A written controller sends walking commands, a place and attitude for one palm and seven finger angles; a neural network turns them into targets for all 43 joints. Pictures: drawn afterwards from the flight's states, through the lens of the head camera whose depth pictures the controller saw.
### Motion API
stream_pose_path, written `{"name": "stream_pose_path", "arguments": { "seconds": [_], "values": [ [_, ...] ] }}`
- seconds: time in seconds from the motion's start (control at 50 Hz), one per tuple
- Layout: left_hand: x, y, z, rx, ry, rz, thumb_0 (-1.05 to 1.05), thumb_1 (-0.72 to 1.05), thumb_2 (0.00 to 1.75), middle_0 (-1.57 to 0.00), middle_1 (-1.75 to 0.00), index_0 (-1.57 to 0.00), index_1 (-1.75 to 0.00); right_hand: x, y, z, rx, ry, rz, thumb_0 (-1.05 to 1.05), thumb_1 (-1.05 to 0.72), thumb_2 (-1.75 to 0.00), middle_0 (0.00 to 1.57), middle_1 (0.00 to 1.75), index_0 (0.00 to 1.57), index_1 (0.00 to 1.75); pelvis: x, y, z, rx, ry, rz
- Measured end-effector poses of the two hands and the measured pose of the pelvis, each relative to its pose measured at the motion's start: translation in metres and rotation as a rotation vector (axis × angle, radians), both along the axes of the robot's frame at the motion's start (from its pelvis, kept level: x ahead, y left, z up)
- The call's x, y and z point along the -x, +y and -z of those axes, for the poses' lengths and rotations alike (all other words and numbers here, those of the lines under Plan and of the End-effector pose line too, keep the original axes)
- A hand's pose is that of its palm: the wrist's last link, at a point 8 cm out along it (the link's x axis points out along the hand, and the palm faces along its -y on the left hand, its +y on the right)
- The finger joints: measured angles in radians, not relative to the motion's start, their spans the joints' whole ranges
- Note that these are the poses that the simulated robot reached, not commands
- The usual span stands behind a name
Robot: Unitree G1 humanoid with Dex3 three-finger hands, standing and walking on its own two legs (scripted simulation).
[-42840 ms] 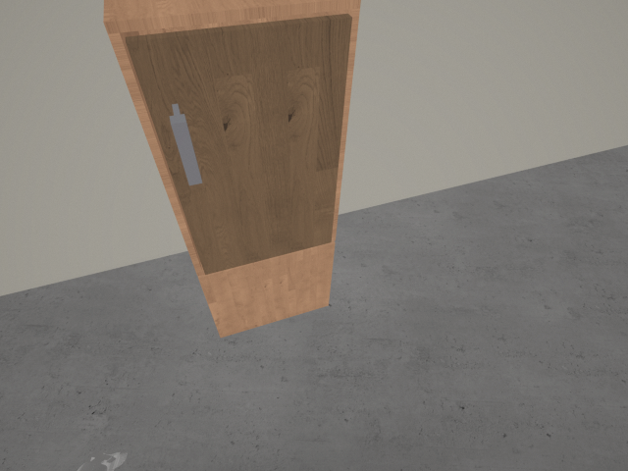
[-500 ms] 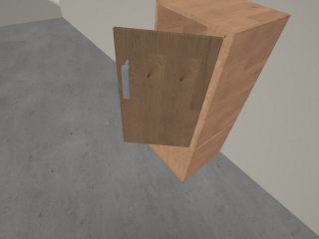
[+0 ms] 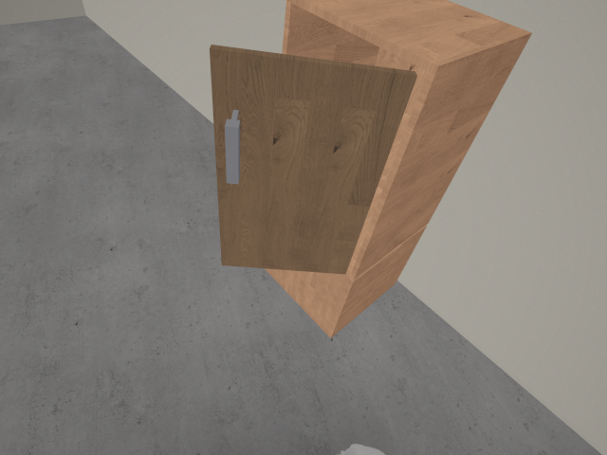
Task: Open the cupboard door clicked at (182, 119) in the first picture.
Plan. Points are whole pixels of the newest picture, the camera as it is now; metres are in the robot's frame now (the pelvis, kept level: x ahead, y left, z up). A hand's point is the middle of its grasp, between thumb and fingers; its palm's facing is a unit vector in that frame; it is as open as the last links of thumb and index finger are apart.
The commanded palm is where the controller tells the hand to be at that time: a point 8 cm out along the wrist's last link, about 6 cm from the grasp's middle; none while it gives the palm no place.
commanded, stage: shuffle to correct the standing spot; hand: left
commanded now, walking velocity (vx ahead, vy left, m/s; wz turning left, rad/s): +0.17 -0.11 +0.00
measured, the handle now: (234, 147) +0.64 +0.17 +0.05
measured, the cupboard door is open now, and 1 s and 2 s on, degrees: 48 48 48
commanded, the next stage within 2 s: come to a stop and stand still in 0.42 s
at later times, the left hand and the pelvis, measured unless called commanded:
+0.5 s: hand out of the picture +0.16 +0.11 -0.17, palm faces +0.10 -0.98 -0.17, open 7.0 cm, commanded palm none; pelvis +0.07 -0.07 -0.01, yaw +3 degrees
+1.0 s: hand out of the picture +0.10 +0.09 -0.19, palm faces +0.06 -0.98 -0.18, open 7.4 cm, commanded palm none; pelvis +0.11 -0.07 -0.01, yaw +0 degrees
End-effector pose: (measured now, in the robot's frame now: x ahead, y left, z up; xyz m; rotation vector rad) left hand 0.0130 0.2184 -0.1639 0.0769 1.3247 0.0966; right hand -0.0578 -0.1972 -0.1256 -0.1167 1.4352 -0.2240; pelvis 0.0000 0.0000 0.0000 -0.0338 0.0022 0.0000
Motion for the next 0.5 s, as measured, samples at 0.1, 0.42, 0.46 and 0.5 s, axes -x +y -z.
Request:
{"name": "stream_pose_path", "arguments": {
  "seconds": [0.1,0.42,0.46,0.5],
  "values": [
    [-0.049,0.007,-0.011,-0.038,-0.068,0.052,0.02,0.94,0.90,-0.20,-0.30,-0.19,-0.29,0.019,0.002,-0.003,-0.023,0.044,0.054,0.00,-0.90,-0.90,0.20,0.30,0.20,0.30,-0.006,-0.009,-0.003,-0.001,0.012,0.007],
    [-0.138,-0.074,-0.017,-0.025,-0.252,-0.010,-0.03,0.94,0.90,-0.20,-0.30,-0.20,-0.30,-0.021,-0.075,0.017,-0.042,0.146,0.030,0.00,-0.90,-0.90,0.20,0.30,0.20,0.30,-0.055,-0.065,0.010,-0.012,0.018,-0.033],
    [-0.136,-0.065,-0.019,-0.055,-0.254,-0.038,-0.06,0.96,0.90,-0.21,-0.30,-0.20,-0.30,-0.055,-0.087,0.016,-0.024,0.092,-0.008,0.00,-0.90,-0.90,0.20,0.30,0.19,0.30,-0.064,-0.067,0.009,-0.004,0.017,-0.045],
    [-0.128,-0.058,-0.017,-0.073,-0.215,-0.039,-0.06,0.97,0.90,-0.21,-0.30,-0.20,-0.30,-0.094,-0.095,0.015,-0.004,0.019,-0.035,0.01,-0.91,-0.90,0.20,0.30,0.19,0.30,-0.073,-0.067,0.008,-0.002,0.016,-0.048]
  ]
}}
